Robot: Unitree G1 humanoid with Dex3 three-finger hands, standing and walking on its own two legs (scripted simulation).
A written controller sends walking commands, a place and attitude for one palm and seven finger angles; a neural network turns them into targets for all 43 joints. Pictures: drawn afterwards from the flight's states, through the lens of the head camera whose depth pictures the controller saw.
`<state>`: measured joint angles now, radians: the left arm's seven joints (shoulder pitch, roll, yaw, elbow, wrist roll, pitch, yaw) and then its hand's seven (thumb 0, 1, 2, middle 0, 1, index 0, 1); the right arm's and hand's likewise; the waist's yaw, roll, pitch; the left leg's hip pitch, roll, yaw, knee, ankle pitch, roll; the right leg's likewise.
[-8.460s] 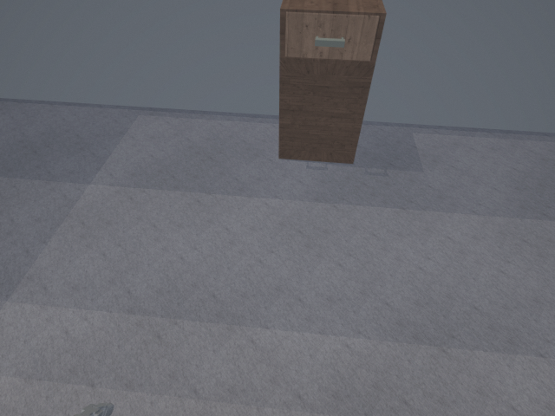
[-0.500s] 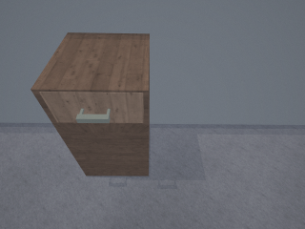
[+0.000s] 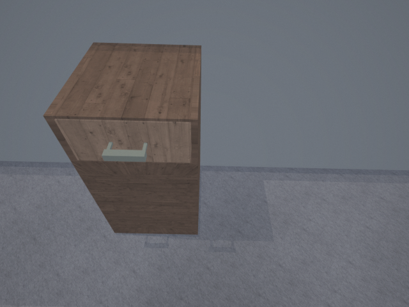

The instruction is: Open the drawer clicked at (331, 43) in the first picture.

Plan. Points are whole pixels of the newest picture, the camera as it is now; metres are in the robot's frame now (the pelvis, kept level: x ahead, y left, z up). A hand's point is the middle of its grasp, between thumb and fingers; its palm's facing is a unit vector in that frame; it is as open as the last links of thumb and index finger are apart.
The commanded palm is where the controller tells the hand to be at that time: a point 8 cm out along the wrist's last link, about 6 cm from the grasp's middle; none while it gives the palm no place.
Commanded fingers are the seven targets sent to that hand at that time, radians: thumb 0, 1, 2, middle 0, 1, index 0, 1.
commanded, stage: come to a stop and stand still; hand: left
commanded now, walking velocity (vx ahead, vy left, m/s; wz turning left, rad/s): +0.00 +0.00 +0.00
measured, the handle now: (126, 150) +0.54 +0.28 -0.09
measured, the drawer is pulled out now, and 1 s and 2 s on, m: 0.00 0.00 0.00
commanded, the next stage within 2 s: look again from close up in 1.10 s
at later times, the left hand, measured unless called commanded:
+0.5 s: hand out of the picture +0.00 +0.19 -0.18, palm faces +0.05 -0.98 -0.20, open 7.4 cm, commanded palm none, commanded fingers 0.00 0.90 0.90 -0.20 -0.30 -0.20 -0.30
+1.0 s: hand out of the picture -0.08 +0.19 -0.18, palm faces +0.05 -0.98 -0.17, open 7.4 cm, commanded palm none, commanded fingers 0.00 0.90 0.90 -0.20 -0.30 -0.20 -0.30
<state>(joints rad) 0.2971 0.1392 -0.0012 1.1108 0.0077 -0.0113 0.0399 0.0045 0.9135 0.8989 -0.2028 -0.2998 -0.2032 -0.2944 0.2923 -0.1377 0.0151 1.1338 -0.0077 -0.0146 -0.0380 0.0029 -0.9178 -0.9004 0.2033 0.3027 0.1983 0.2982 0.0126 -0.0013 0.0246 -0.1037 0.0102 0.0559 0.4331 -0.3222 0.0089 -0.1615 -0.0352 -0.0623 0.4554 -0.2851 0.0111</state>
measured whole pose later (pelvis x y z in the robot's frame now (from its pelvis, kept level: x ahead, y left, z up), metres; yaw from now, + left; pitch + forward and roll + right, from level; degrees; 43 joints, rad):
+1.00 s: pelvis -0.05 +0.02 +0.00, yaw +0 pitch -2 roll -1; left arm 0.36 0.14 -0.01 1.10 0.01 0.00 0.04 0.00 0.91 0.90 -0.20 -0.30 -0.20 -0.29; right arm 0.33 -0.15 0.00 1.11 -0.01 0.00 -0.02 0.00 -0.91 -0.90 0.20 0.30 0.20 0.30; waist 0.01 -0.01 0.01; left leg -0.16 -0.02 0.06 0.45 -0.26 0.04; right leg -0.19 -0.06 -0.06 0.42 -0.19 0.04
